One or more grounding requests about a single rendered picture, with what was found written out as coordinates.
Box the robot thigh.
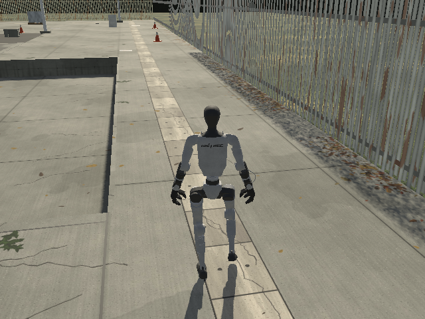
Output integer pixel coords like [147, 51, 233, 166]
[221, 184, 235, 220]
[189, 186, 205, 237]

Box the right robot forearm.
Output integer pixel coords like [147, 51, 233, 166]
[239, 161, 253, 190]

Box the robot right hand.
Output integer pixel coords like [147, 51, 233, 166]
[240, 188, 255, 204]

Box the robot right thigh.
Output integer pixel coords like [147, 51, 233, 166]
[221, 184, 235, 220]

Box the left robot upper arm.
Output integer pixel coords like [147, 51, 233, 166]
[180, 134, 199, 171]

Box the left robot forearm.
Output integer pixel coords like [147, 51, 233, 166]
[172, 161, 186, 191]

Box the robot left hand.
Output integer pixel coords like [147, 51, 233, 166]
[171, 189, 186, 205]

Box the right robot upper arm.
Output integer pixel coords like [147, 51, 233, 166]
[226, 134, 246, 171]

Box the robot left thigh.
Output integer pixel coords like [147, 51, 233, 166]
[189, 186, 205, 237]

